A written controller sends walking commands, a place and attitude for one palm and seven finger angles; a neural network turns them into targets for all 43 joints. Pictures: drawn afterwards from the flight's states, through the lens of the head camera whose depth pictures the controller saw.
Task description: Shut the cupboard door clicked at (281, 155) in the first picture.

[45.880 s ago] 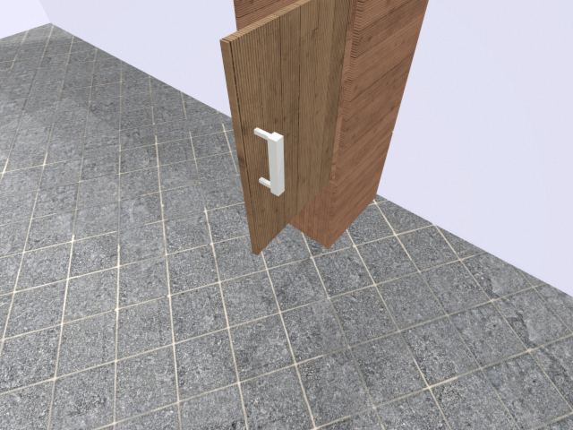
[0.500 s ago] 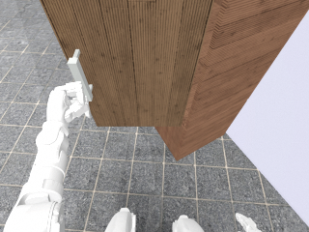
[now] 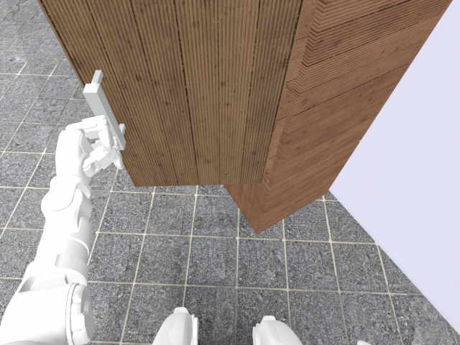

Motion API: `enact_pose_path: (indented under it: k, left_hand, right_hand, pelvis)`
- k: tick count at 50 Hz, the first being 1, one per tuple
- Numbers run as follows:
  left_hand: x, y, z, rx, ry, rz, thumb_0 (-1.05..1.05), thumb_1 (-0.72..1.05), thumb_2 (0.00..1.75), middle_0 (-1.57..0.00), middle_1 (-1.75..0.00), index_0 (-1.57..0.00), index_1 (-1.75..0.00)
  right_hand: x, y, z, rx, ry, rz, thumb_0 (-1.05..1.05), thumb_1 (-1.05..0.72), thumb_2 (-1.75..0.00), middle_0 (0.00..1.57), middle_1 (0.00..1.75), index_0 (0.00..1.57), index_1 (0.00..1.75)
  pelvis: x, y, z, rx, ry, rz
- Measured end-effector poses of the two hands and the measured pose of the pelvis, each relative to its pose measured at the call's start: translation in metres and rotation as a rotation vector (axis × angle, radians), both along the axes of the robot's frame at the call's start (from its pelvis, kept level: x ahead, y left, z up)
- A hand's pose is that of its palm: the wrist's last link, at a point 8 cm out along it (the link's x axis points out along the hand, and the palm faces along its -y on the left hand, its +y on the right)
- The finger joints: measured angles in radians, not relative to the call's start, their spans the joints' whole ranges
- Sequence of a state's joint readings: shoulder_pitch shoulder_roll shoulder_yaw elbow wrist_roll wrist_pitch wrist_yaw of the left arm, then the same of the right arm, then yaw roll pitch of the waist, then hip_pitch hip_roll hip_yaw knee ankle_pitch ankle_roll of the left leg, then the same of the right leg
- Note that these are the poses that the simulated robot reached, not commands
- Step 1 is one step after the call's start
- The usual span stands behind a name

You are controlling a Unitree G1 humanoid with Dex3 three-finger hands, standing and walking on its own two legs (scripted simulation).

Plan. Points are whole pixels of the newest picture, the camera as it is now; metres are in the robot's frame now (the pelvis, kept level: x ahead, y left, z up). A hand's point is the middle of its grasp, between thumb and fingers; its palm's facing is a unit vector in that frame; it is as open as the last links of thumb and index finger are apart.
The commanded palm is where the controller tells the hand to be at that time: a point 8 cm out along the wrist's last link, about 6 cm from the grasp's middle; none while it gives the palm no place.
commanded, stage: push the door shut along its arc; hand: left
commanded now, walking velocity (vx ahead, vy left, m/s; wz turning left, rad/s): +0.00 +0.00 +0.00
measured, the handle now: (109, 112) +0.53 +0.24 +0.07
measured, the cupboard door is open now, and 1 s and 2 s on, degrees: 61 49 40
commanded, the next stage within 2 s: pull the fist back off the door in 1.64 s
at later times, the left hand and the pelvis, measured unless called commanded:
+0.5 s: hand (116, 130) +0.48 +0.21 +0.07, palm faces -0.05 -1.00 -0.02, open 3.0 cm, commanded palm +0.47 +0.25 +0.07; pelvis -0.01 +0.01 -0.02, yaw +0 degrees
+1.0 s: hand (134, 109) +0.52 +0.19 +0.08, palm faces -0.17 -0.99 -0.02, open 3.1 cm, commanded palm +0.53 +0.21 +0.07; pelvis -0.01 +0.01 -0.02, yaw -1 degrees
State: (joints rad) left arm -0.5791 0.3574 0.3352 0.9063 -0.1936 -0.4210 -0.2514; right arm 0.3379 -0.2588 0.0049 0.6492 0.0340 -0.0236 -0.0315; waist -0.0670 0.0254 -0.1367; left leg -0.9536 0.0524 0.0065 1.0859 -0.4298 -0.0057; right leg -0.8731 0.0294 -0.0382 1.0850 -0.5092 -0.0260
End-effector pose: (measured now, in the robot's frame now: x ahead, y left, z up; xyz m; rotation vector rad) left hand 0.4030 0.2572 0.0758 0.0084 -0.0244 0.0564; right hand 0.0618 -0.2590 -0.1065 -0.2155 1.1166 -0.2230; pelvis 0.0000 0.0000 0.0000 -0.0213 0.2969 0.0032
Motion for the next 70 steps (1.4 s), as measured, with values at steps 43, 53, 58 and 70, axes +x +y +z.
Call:
enact_pose_path:
  k: [43, 53, 58, 70]
  left_hand:
    - [0.096, -0.005, 0.001, 0.019, 0.065, -0.182, 0.01, 0.9, 0.91, -1.3, -1.5, -1.32, -1.5]
    - [0.115, -0.022, 0.008, 0.018, 0.065, -0.245, 0.01, 0.9, 0.9, -1.3, -1.5, -1.3, -1.5]
    - [0.129, -0.028, 0.01, 0.005, 0.067, -0.253, 0.01, 0.9, 0.9, -1.3, -1.5, -1.3, -1.5]
    - [0.16, -0.049, 0.011, 0.012, 0.08, -0.333, 0.01, 0.9, 0.9, -1.3, -1.5, -1.3, -1.5]
  right_hand:
    - [-0.076, 0.009, -0.01, -0.046, 0.204, -0.075, 0.01, -0.91, -0.9, 0.2, 0.29, 0.21, 0.3]
    - [-0.079, 0.009, -0.012, -0.05, 0.203, -0.079, 0.01, -0.91, -0.9, 0.2, 0.29, 0.21, 0.3]
    - [-0.08, 0.007, -0.014, -0.06, 0.19, -0.089, 0.0, -0.91, -0.9, 0.2, 0.3, 0.21, 0.3]
    - [-0.101, 0.01, -0.022, -0.073, 0.237, -0.133, 0.0, -0.91, -0.9, 0.2, 0.29, 0.21, 0.3]
  pelvis:
    - [-0.008, 0.014, -0.022, -0.046, 0.115, 0.003]
    - [-0.01, 0.013, -0.026, -0.051, 0.134, 0.0]
    - [-0.011, 0.012, -0.031, -0.054, 0.151, -0.005]
    - [-0.012, 0.011, -0.043, -0.059, 0.194, -0.021]
